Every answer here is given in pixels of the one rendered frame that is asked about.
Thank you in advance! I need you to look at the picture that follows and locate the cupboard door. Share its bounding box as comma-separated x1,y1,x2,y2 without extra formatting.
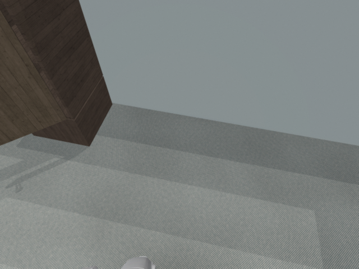
0,10,67,145

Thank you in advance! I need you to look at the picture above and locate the left robot thigh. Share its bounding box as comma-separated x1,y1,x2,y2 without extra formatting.
121,257,156,269

